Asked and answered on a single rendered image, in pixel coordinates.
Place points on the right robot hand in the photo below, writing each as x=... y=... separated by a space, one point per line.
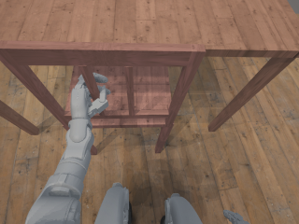
x=233 y=217

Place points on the left robot thigh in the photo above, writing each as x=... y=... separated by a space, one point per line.
x=115 y=202

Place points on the left robot forearm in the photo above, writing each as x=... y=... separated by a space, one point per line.
x=67 y=180

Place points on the right robot thigh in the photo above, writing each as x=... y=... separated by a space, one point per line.
x=179 y=211

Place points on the left robot hand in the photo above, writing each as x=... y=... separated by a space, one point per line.
x=81 y=99

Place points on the robot thigh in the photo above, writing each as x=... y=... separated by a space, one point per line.
x=115 y=202
x=179 y=211

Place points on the chair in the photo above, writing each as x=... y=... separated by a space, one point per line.
x=137 y=77

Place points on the robot left upper arm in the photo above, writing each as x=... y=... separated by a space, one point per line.
x=55 y=210

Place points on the table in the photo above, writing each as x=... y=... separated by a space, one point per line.
x=227 y=28

